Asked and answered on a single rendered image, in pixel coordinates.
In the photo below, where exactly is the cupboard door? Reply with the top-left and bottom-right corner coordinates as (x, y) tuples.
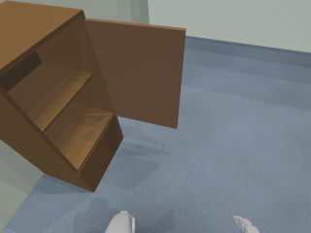
(85, 17), (187, 129)

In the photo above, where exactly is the right robot hand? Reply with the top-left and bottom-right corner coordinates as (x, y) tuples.
(232, 216), (259, 233)

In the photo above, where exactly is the robot left thigh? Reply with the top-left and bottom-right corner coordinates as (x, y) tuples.
(105, 213), (135, 233)

